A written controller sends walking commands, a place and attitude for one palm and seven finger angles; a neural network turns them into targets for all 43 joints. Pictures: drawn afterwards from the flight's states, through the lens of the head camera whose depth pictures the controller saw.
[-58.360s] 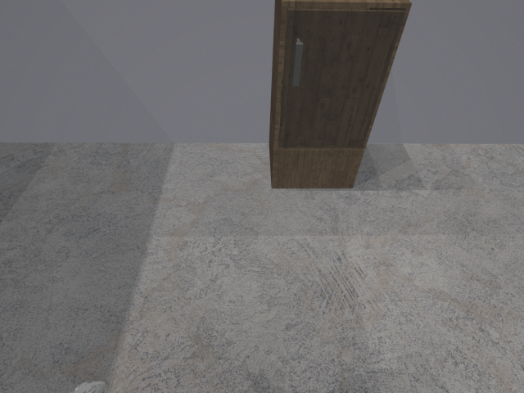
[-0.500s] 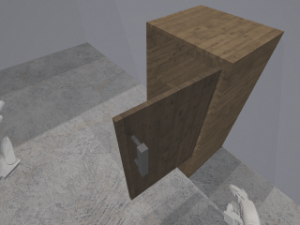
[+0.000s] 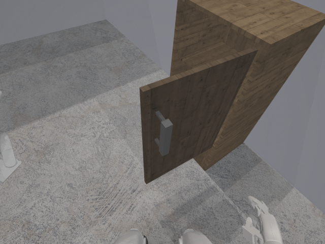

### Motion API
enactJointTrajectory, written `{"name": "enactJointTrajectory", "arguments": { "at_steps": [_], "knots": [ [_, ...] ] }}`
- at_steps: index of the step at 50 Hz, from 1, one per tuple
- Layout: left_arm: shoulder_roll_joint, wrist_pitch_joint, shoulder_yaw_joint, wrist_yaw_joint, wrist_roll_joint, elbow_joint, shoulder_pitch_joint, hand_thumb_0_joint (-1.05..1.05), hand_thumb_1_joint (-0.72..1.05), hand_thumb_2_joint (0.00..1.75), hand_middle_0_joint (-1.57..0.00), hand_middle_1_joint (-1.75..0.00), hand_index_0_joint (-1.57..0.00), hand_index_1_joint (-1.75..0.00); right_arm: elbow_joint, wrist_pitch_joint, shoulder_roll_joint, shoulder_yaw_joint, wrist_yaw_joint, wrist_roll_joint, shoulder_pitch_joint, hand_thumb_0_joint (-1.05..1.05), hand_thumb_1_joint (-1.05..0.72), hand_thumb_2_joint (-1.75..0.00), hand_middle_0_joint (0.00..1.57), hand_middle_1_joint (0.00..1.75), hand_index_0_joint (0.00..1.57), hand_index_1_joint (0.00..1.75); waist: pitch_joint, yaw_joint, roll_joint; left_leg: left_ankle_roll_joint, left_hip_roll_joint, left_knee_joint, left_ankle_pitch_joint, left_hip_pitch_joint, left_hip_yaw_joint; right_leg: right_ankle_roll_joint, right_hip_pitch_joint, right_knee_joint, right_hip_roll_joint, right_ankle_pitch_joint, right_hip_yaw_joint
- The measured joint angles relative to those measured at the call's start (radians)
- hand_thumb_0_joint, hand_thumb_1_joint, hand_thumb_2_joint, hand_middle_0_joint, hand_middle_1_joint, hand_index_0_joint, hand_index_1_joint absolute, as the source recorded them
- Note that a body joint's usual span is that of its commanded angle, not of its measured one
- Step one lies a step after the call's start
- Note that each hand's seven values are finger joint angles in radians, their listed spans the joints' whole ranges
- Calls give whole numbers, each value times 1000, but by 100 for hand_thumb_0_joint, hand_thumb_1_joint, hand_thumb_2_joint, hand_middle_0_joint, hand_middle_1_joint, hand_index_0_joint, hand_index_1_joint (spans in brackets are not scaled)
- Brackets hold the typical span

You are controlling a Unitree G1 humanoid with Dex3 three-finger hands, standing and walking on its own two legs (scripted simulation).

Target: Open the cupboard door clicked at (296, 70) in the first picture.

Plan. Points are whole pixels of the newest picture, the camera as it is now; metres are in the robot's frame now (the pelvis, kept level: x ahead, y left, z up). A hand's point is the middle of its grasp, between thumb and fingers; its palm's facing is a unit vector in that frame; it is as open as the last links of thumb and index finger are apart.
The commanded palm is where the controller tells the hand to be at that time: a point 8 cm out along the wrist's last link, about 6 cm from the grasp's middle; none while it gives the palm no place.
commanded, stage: step back with the hand held close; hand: left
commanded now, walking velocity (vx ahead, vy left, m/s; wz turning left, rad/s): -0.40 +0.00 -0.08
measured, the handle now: (161, 134) +0.42 +0.02 -0.02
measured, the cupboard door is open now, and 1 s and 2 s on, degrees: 85 85 85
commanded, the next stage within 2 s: stop stepping back and stand still in 0.24 s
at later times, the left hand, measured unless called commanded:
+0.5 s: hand (32, 209) +0.14 +0.18 +0.21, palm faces +0.18 -0.82 -0.54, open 7.4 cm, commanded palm +0.10 +0.23 +0.20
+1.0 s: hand out of the picture +0.11 +0.22 +0.19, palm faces +0.31 -0.82 -0.48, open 7.5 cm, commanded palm +0.05 +0.25 +0.20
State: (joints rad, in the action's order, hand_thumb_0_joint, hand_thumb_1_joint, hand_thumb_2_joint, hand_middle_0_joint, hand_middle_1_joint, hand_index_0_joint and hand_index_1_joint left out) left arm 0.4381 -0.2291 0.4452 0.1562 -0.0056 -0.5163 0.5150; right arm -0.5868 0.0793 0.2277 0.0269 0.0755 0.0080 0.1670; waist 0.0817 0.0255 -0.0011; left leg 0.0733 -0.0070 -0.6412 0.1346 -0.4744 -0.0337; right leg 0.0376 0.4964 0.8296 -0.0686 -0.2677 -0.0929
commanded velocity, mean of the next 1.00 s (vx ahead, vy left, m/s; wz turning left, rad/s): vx -0.03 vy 0.04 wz -0.01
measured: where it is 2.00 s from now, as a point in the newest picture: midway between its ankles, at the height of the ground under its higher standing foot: outside the picture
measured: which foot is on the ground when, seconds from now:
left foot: down 0.00-0.30, up 0.32-0.42, down 0.44-0.64, up 0.66-0.86, down 0.88-1.00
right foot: up 0.00-0.24, down 0.26-0.44, up 0.46-0.62, down 0.64-1.00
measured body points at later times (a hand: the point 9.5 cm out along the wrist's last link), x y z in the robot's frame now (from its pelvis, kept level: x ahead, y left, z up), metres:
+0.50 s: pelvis -0.10 -0.03 +0.02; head -0.08 +0.00 +0.47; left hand +0.12 +0.23 +0.23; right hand +0.01 -0.31 -0.05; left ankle +0.00 +0.04 -0.72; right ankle -0.24 -0.12 -0.68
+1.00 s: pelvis -0.14 -0.01 +0.02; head -0.15 -0.01 +0.47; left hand +0.09 +0.26 +0.22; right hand -0.05 -0.27 -0.07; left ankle -0.12 +0.11 -0.72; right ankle -0.15 -0.13 -0.72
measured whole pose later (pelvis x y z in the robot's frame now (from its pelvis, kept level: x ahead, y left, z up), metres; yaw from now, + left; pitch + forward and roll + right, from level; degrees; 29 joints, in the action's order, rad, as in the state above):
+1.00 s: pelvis -0.14 -0.01 +0.02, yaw -12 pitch -1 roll +1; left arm 0.43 -0.22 0.46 0.16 0.01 -0.43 0.51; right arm -0.66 0.15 0.19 -0.01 0.08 0.00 0.25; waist -0.01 0.01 0.02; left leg -0.01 -0.03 -0.54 0.28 -0.24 -0.06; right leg 0.00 0.29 0.57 0.03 -0.27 0.03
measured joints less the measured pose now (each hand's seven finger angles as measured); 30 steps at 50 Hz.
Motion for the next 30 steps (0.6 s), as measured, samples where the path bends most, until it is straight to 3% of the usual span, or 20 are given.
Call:
{"name": "enactJointTrajectory", "arguments": {
  "at_steps": [3,5,10,13,14,16,19,20,22,24,26,30],
  "knots": [
    [14,4,28,1,2,-20,5,1,88,90,-21,-30,-21,-30,-30,24,-29,9,-4,1,10,1,-91,-90,20,30,21,30,-29,-19,-8,-12,-28,30,-7,-17,13,-1,-43,263,-41,-100,20],
    [12,0,51,13,15,-44,19,2,88,90,-21,-30,-21,-30,-44,40,-46,3,-10,2,14,1,-91,-90,20,30,21,30,-67,-42,-4,-20,-49,71,-36,-32,3,-5,-122,275,-33,-155,49],
    [-35,-8,41,35,45,-55,-17,1,89,90,-20,-30,-21,-30,-62,89,-75,-24,-24,16,-36,1,-90,-90,20,30,21,30,-108,-82,12,-47,-89,211,-156,-74,-50,-25,-334,-49,16,-263,84],
    [-26,-15,20,20,51,-43,-74,1,89,90,-20,-30,-20,-30,-46,99,-84,-38,-41,22,-98,1,-90,-90,20,30,21,30,-78,-88,26,-62,-109,254,-230,-118,-88,-49,-414,-326,34,-156,81],
    [-9,-22,20,12,50,-46,-83,1,89,90,-20,-30,-20,-30,-39,95,-87,-43,-46,20,-119,1,-90,-90,20,30,21,30,-63,-87,38,-67,-116,236,-238,-142,-105,-54,-427,-380,40,-204,65],
    [-5,-34,-13,-16,41,-38,-98,1,89,90,-20,-30,-20,-30,-53,73,-76,-44,-44,13,-135,1,-90,-90,20,30,21,30,-20,-63,7,-78,-126,157,-107,-167,-59,-57,-430,-367,10,-247,72],
    [41,-41,-6,-47,30,-68,-28,1,88,90,-21,-30,-21,-30,-71,31,-74,-58,-37,-7,-76,1,-90,-90,20,30,21,30,-25,-37,55,-79,-56,30,113,-129,-45,-32,-429,-336,34,-165,72],
    [55,-34,14,-52,34,-89,18,1,88,90,-21,-30,-21,-30,-68,20,-70,-64,-34,-11,-48,1,-90,-90,20,30,21,30,-43,-32,72,-72,-33,30,105,-93,-55,-25,-418,-313,42,-145,74],
    [64,-13,49,-52,49,-131,120,1,88,90,-21,-30,-21,-30,-49,9,-41,-69,-27,-12,8,1,-90,-90,20,30,21,30,-86,-28,53,-43,-23,85,-81,13,-57,-13,-379,-228,26,-89,108],
    [88,3,70,-46,63,-140,153,1,88,90,-21,-30,-21,-30,-44,23,-20,-49,-21,-8,38,1,-90,-90,20,30,21,30,-115,-12,42,-14,-29,138,-6,60,-54,-8,-315,-103,20,-171,124],
    [90,-2,58,-37,62,-88,101,1,88,90,-21,-30,-21,-30,-48,51,-5,-28,-16,-9,50,1,-91,-90,20,30,21,30,-106,2,45,-12,-16,168,-8,79,-51,-12,-255,-16,22,-258,108],
    [64,37,42,-8,56,35,42,1,88,90,-21,-30,-21,-30,-30,57,21,-10,-3,-3,61,1,-91,-90,20,30,20,30,-77,24,25,-18,-4,219,-71,111,-48,-27,-228,-136,50,-241,149]
  ]
}}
